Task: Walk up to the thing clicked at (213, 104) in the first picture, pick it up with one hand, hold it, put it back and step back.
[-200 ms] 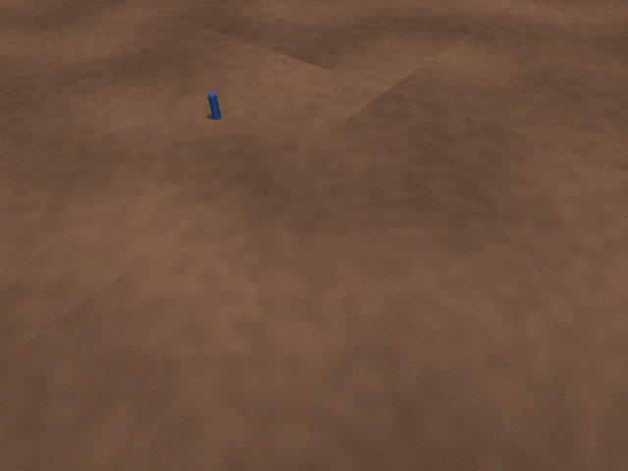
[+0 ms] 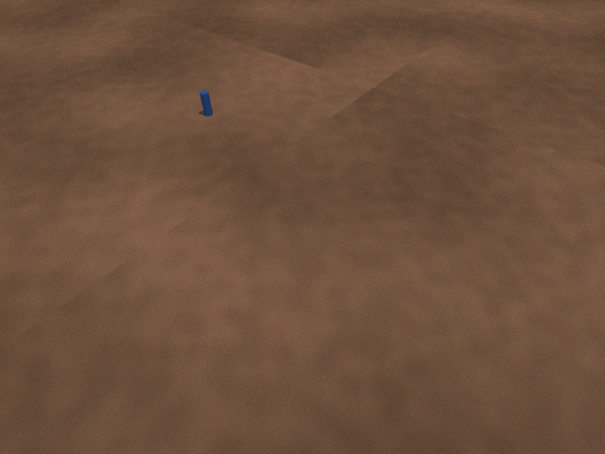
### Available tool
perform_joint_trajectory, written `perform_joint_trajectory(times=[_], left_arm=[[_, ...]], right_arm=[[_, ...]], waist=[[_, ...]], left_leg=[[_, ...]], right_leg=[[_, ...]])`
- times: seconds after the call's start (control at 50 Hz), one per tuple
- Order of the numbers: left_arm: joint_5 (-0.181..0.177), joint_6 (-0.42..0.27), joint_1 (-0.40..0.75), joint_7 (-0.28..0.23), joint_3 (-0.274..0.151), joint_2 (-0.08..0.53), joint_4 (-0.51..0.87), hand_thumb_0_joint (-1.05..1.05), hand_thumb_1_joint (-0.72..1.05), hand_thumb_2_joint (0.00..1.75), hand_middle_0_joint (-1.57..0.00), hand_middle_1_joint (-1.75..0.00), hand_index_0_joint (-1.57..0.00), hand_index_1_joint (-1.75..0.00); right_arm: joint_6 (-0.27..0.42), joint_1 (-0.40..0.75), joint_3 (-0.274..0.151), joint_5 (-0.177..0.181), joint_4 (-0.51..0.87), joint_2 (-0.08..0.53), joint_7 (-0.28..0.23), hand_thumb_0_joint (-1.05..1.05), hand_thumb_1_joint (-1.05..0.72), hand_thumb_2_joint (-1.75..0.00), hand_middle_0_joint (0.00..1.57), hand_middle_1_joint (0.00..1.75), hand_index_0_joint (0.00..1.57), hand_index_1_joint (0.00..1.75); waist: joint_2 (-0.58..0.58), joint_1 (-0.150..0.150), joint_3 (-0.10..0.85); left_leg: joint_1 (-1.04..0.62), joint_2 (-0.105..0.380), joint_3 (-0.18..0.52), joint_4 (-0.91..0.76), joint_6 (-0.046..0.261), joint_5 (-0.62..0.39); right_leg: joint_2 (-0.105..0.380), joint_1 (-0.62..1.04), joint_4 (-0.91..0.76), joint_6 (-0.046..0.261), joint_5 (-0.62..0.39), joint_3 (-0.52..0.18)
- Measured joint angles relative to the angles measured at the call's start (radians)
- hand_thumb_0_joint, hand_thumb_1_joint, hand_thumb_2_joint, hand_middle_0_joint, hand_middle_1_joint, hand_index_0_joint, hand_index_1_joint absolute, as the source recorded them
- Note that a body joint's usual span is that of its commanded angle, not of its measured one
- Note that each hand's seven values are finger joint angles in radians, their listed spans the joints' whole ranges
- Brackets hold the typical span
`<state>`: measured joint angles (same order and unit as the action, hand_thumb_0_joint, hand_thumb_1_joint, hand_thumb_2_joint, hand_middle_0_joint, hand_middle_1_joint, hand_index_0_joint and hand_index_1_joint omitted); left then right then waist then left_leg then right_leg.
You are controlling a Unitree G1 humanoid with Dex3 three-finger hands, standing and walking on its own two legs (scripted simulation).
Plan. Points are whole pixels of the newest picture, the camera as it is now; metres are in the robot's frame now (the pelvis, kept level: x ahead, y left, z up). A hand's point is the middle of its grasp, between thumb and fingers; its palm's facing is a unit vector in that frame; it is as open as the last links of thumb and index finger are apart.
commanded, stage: stand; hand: left
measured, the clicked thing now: (206, 103) +2.24 +0.68 -0.71
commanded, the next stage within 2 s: walk up in 0.92 s
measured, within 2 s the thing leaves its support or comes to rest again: neither
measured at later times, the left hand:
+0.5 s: hand out of the picture +0.08 +0.25 -0.16, palm faces -0.02 -0.94 -0.33, open 7.4 cm
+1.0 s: hand out of the picture +0.08 +0.26 -0.15, palm faces +0.01 -0.95 -0.32, open 7.4 cm
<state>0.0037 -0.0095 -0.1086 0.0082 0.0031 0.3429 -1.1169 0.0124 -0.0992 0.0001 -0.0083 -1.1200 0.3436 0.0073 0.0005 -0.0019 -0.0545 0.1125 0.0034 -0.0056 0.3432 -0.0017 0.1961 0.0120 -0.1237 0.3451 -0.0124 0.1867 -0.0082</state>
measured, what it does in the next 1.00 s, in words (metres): stands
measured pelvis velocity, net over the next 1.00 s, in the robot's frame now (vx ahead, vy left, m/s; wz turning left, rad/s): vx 0.01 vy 0.00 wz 0.04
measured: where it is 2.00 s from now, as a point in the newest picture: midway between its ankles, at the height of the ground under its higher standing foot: (255, 383)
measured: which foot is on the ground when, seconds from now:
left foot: down 0.00-0.96, up 0.98-1.00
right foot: down 0.00-1.00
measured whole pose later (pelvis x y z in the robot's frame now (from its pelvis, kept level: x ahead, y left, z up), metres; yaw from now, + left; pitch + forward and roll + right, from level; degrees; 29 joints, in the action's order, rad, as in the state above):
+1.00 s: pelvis +0.01 +0.00 +0.00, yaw +2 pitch -1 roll -1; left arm 0.03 -0.04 -0.16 0.05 -0.03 0.36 -1.07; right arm 0.01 -0.17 -0.05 -0.03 -1.09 0.37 0.06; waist 0.02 0.01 0.00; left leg 0.23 0.01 0.01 0.57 0.03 0.42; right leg 0.01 -0.15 0.40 0.01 0.33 0.03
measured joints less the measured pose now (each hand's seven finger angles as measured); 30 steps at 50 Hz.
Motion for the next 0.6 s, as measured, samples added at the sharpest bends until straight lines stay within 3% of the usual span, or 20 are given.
perform_joint_trajectory(times=[0.6], left_arm=[[0.001, 0.002, -0.009, 0.001, 0.001, 0.003, 0.005, 0.01, 0.91, 0.9, -0.21, -0.3, -0.21, -0.3]], right_arm=[[-0.001, -0.015, -0.001, -0.001, -0.001, 0.003, 0.0, 0.0, -0.91, -0.89, 0.2, 0.3, 0.21, 0.3]], waist=[[-0.001, 0.002, 0.006]], left_leg=[[-0.006, -0.003, 0.001, -0.012, 0.002, -0.007]], right_leg=[[0.003, 0.008, -0.014, -0.002, -0.008, 0.001]])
